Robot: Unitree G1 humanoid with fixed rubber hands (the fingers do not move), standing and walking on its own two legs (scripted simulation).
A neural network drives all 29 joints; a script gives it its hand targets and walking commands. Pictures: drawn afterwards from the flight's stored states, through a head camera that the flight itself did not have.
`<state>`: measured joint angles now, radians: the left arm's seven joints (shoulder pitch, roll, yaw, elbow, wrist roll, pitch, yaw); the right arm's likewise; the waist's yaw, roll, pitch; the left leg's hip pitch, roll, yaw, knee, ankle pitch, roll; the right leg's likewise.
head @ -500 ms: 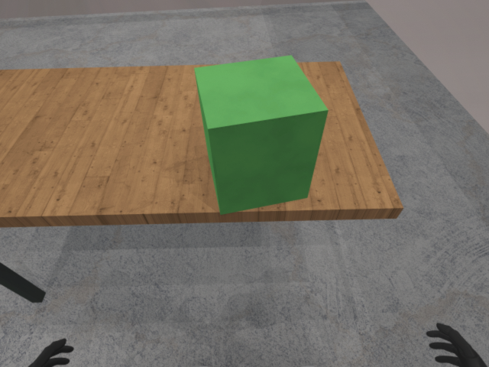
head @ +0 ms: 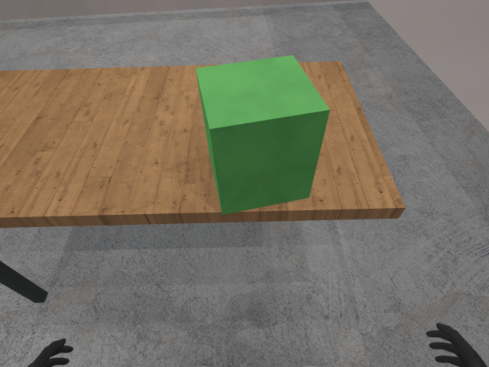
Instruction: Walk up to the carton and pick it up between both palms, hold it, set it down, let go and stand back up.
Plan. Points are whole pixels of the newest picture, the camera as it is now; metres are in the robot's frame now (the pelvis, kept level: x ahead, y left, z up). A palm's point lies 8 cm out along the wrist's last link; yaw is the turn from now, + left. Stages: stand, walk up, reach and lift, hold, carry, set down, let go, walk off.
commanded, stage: walk up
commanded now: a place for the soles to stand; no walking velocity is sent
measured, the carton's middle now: (256, 137) +0.56 +0.00 +0.04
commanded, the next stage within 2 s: none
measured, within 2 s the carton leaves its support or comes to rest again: neither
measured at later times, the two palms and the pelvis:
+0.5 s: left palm out of the picture +0.10 +0.34 -0.05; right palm out of the picture +0.13 -0.33 -0.07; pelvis +0.00 +0.00 +0.00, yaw +0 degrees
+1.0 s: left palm out of the picture +0.09 +0.34 -0.05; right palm out of the picture +0.13 -0.33 -0.07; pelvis +0.00 +0.00 +0.00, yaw +0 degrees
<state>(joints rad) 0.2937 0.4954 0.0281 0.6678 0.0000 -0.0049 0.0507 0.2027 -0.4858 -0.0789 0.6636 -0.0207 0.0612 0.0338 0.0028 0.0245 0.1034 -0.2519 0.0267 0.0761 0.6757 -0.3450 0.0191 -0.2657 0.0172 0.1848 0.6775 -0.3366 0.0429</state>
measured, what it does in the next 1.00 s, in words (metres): stands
